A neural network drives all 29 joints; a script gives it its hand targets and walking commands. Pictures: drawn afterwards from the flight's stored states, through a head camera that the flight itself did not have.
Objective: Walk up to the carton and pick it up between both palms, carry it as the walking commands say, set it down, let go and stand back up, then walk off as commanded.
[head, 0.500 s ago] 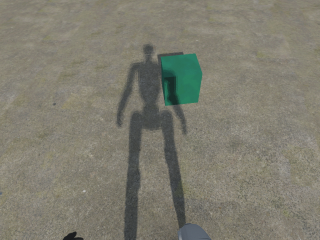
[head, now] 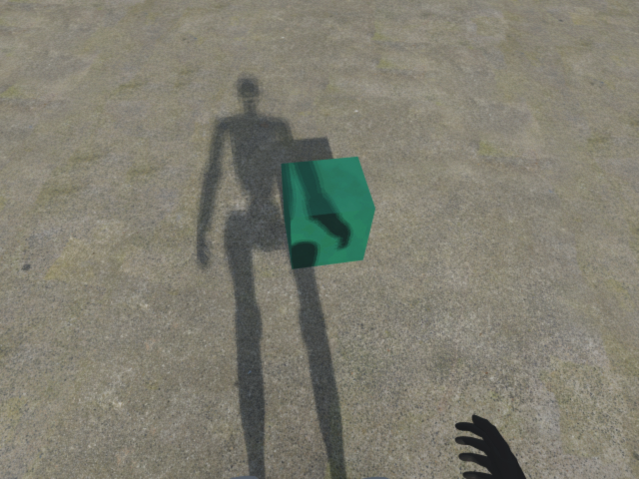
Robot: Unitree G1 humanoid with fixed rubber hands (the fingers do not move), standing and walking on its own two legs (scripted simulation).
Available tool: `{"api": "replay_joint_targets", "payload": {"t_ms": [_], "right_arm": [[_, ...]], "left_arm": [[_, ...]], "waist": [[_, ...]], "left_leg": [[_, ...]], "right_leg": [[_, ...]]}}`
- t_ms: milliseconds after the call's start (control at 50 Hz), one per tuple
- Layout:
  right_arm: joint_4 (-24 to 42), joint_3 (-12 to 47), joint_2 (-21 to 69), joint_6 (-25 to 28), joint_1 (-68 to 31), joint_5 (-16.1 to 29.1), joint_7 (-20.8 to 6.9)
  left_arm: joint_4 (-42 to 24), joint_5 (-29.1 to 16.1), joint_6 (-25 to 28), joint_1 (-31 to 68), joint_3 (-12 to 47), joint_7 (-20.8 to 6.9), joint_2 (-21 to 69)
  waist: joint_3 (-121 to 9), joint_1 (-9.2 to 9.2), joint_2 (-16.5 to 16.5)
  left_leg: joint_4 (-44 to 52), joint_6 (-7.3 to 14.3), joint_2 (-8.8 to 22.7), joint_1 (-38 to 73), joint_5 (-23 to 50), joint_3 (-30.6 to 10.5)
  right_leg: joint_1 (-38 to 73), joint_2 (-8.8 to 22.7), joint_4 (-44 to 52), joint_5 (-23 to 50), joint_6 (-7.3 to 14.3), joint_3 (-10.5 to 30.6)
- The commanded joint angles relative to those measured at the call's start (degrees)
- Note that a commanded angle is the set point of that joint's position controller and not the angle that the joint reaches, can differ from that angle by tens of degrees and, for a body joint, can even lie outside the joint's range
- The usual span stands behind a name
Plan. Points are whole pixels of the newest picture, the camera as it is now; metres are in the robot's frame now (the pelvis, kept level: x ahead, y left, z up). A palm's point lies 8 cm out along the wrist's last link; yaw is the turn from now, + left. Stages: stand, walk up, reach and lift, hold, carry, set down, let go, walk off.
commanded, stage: walk up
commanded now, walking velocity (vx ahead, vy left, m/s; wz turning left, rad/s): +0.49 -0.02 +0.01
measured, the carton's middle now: (324, 214) +0.98 -0.02 -0.60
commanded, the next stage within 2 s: none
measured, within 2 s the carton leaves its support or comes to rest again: neither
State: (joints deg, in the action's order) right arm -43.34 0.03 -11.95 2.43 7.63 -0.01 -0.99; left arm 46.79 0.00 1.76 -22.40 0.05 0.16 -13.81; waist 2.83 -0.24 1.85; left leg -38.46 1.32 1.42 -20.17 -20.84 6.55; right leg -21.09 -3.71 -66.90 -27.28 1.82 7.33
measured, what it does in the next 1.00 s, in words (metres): walks ahead: right foot, then left foot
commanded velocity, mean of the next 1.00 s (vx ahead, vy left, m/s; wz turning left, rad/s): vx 0.41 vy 0.03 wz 0.01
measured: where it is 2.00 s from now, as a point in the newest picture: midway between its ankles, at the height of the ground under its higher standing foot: (333, 342)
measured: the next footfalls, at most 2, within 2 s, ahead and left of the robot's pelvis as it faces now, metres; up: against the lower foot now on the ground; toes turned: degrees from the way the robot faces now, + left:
right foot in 0.20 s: +0.23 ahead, -0.17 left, +0.00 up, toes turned +4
left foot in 0.52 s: +0.32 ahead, +0.07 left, +0.00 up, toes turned +4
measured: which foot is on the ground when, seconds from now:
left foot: down 0.00-0.22, up 0.24-0.50, down 0.52-0.90, up 0.92-1.00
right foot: up 0.00-0.18, down 0.20-0.52, up 0.54-0.88, down 0.90-1.00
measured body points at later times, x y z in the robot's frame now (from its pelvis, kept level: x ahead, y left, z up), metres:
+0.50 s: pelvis +0.25 -0.02 +0.01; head +0.29 -0.02 +0.46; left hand +0.28 +0.23 -0.13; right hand +0.40 -0.26 -0.11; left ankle +0.26 +0.07 -0.71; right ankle +0.19 -0.18 -0.72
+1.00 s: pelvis +0.46 -0.04 -0.01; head +0.47 -0.04 +0.44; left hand +0.58 +0.20 -0.14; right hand +0.49 -0.28 -0.14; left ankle +0.31 +0.06 -0.66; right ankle +0.51 -0.17 -0.72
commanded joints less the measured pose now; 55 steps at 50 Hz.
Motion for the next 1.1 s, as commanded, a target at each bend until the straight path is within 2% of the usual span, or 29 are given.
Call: {"api": "replay_joint_targets", "payload": {"t_ms": [0,80,120,140,160,180,200,220,240,280,380,420,480,500,520,540,600,660,680,720,760,840,860,880,900,920,980,1040,1080], "right_arm": [[-2.3,-4.1,-10.7,1.7,12.3,-1.5,0.8],[-0.3,-4.8,-12.6,1.6,12.6,-1.8,0.8],[0.5,-5.0,-13.3,0.9,11.8,-1.6,0.9],[1.2,-5.0,-14.0,0.7,10.9,-1.6,0.8],[1.7,-5.6,-15.6,0.5,8.5,-1.3,0.7],[2.1,-5.7,-15.4,0.4,8.3,-0.9,0.5],[3.2,-5.7,-14.0,0.9,6.9,-0.6,0.5],[5.8,-5.4,-8.5,1.2,5.4,0.4,-0.2],[6.0,-5.4,-10.1,0.4,6.2,0.1,-0.1],[5.5,-4.8,-9.8,0.7,1.2,-0.2,0.0],[4.7,-3.8,-7.3,-0.5,-1.9,-1.3,-1.2],[4.3,-3.0,-6.2,-0.2,-2.8,-0.8,-1.7],[-4.2,-4.5,-7.2,0.5,13.7,0.8,-0.7],[-7.7,-5.8,-11.4,1.4,23.3,0.1,-0.1],[-6.7,-6.9,-19.8,2.1,26.3,-1.6,0.3],[-6.8,-5.9,-18.3,1.6,26.1,-1.7,0.1],[-3.1,-4.8,-11.9,1.8,17.1,-1.7,0.6],[-2.6,-4.6,-11.1,1.6,17.9,-1.1,1.1],[-2.8,-4.9,-11.7,1.3,18.5,-1.1,1.5],[-2.5,-4.7,-10.7,0.8,21.0,-1.3,1.8],[-1.2,-4.6,-11.2,-0.1,19.2,-1.0,2.1],[-0.2,-5.2,-13.4,-1.3,15.3,-0.9,2.4],[-0.2,-5.2,-14.0,-1.0,15.0,-0.4,2.3],[0.6,-4.9,-11.7,-0.4,16.0,0.1,2.0],[3.2,-5.3,-8.8,-0.5,12.6,1.7,1.6],[4.9,-4.9,-8.5,-1.0,12.0,1.3,1.6],[3.4,-3.9,-7.3,-0.7,8.2,-0.5,1.5],[1.6,-2.7,-4.8,-1.4,11.5,-0.4,0.9],[-3.5,-2.3,-2.0,-1.0,20.3,0.3,1.5]], "left_arm": [[-5.4,1.3,0.9,7.2,-2.4,-1.6,-5.0],[-5.2,1.2,0.2,13.0,-1.6,-3.3,-3.1],[-4.7,1.2,0.5,13.3,-1.3,-4.0,-2.7],[-3.5,1.2,0.8,12.2,-1.6,-3.7,-2.8],[-1.5,1.4,1.0,6.7,-2.1,-3.6,-2.7],[1.3,1.6,1.6,0.1,-2.9,-2.9,-4.8],[5.0,2.3,2.0,-10.6,-4.6,-2.0,-9.8],[7.5,2.5,2.2,-18.2,-5.5,-0.8,-16.4],[6.5,2.4,2.5,-19.0,-5.8,0.0,-19.9],[3.0,2.1,2.6,-11.6,-5.6,0.8,-16.0],[1.0,1.9,2.3,-5.8,-4.7,1.0,-12.1],[-1.1,1.8,1.7,0.1,-4.9,0.9,-12.9],[-2.2,0.1,1.8,5.4,-4.4,0.5,-11.1],[-2.6,-0.5,2.2,5.5,-3.6,0.0,-7.5],[-3.9,0.7,2.5,5.3,-3.1,0.2,-3.5],[-4.8,0.7,1.6,8.3,-3.9,0.1,-6.8],[-4.4,1.5,0.9,9.8,-3.4,-1.2,-5.4],[-3.5,1.7,-0.6,8.8,-3.2,-1.9,-4.8],[-4.1,1.6,-0.9,10.5,-3.0,-1.9,-4.6],[-5.2,1.3,-0.8,15.9,-2.5,-2.1,-4.2],[-5.9,1.1,-1.1,18.2,-1.9,-2.5,-3.5],[-1.8,0.6,-0.4,9.6,-1.8,-1.7,-2.7],[0.2,1.0,0.1,3.2,-2.5,-1.3,-4.5],[2.3,1.7,0.5,-2.9,-3.9,-0.8,-9.8],[5.1,1.8,0.6,-11.9,-4.2,-0.2,-13.5],[5.2,1.9,1.0,-12.0,-4.7,0.0,-15.3],[2.5,1.9,0.5,-1.1,-4.1,0.4,-9.8],[0.4,2.3,-0.7,5.0,-3.9,0.5,-9.6],[-1.9,1.4,-1.2,11.5,-3.6,0.4,-8.5]], "waist": [[-3.4,-3.66,-11.8],[-0.2,-4.21,-14.5],[1.7,-3.29,-18.2],[1.0,-2.2,-19.2],[-2.4,1.85,-18.0],[-7.7,4.65,-12.4],[-15.7,10.5,-4.1],[-17.2,12.71,19.2],[-14.0,10.68,13.7],[-6.4,9.32,5.2],[-5.7,6.99,6.0],[-3.2,3.99,8.0],[-12.0,-5.04,4.3],[-17.9,-9.43,-5.8],[-14.2,-8.83,-19.7],[-9.8,-8.66,-12.2],[-2.5,-4.4,-7.4],[-4.7,-3.22,-11.7],[-4.1,-4.03,-13.3],[-0.9,-5.4,-11.6],[2.4,-5.14,-14.9],[-2.0,-0.81,-14.7],[-7.0,2.34,-12.6],[-15.5,4.46,-5.0],[-16.1,9.35,10.3],[-13.4,7.07,14.5],[-3.5,3.54,7.4],[-5.8,-0.51,10.1],[-6.4,-5.86,5.9]], "left_leg": [[20.4,8.2,20.7,23.4,23.7,-17.9],[21.2,7.0,20.7,21.2,30.8,-11.0],[19.8,5.5,17.0,17.5,32.7,-6.4],[18.8,4.9,16.2,14.7,33.4,-5.5],[12.4,4.2,14.6,14.3,38.0,-2.5],[1.0,2.2,11.0,12.0,42.0,1.0],[-16.3,0.2,7.2,4.6,35.6,2.2],[-36.0,-2.3,-3.8,-10.7,-8.3,-1.2],[-36.9,-1.5,-3.4,-20.0,-15.3,-8.8],[-35.8,-1.6,0.2,-24.7,-10.0,-7.7],[-16.3,-1.9,2.6,-18.3,-6.7,-7.4],[-1.3,-2.3,2.6,-8.2,-9.4,-5.8],[16.0,-2.2,0.3,23.8,13.6,-1.0],[20.9,0.0,11.5,36.7,8.7,-11.8],[22.7,3.0,28.3,41.2,22.2,-34.5],[20.6,5.2,27.4,35.5,19.7,-33.5],[19.8,4.8,19.9,29.1,35.3,-20.8],[15.0,2.1,16.8,30.7,57.9,-12.5],[14.7,3.5,17.4,33.4,61.6,-12.6],[15.2,4.2,17.0,31.8,60.8,-10.8],[16.9,4.4,15.3,26.4,58.7,-7.7],[6.5,3.6,12.0,20.8,67.3,-2.2],[-2.3,2.3,10.3,18.6,62.6,-1.1],[-12.4,-0.1,7.2,12.5,44.6,0.2],[-35.8,-2.7,-2.8,-2.5,7.6,1.9],[-37.4,-1.3,-3.4,-10.7,-16.9,-7.0],[-23.7,-0.8,2.3,-10.3,-16.8,-6.5],[-1.9,-1.2,0.0,3.1,-17.7,-3.5],[16.6,-2.6,0.4,20.2,1.5,-2.4]], "right_leg": [[-22.2,8.0,-4.1,5.9,-2.8,-3.6],[-18.9,8.4,14.9,4.9,-3.6,-8.7],[-13.5,6.3,22.1,7.0,-2.9,-13.0],[-8.0,5.0,26.2,8.9,-2.0,-14.8],[-0.1,3.2,31.1,12.9,-1.8,-16.9],[10.4,1.6,35.7,19.1,-0.7,-16.6],[24.3,7.3,34.7,22.4,2.7,-6.9],[32.0,23.1,44.2,34.2,9.1,24.5],[35.6,26.4,45.8,41.2,10.7,39.6],[31.9,25.8,43.8,45.6,12.4,32.4],[25.6,22.5,46.0,40.4,9.1,20.5],[16.2,20.1,47.6,32.2,7.1,15.5],[5.7,12.4,35.8,40.5,2.7,4.5],[-3.6,6.4,20.1,25.9,0.3,-2.7],[-21.8,1.3,7.7,-3.4,-2.0,-6.4],[-22.9,6.6,3.5,-3.7,-2.9,-2.4],[-24.1,7.4,-1.5,5.2,-3.4,-5.3],[-22.6,6.3,-0.4,6.9,-4.4,-7.9],[-24.1,5.5,1.8,5.9,-4.1,-9.0],[-24.4,5.5,6.6,5.8,-4.4,-10.5],[-19.1,5.3,14.2,6.9,-4.1,-12.0],[-1.1,0.8,31.4,11.6,-2.4,-17.4],[9.4,2.3,37.4,21.6,-1.1,-16.1],[21.4,9.0,35.8,37.1,2.7,-6.3],[29.5,22.3,39.6,55.0,10.8,14.3],[28.2,26.9,40.8,63.0,15.1,27.5],[16.1,22.3,43.6,47.0,10.3,17.9],[6.2,16.3,44.1,30.8,6.6,9.7],[-2.7,12.5,38.0,25.1,3.0,4.7]]}}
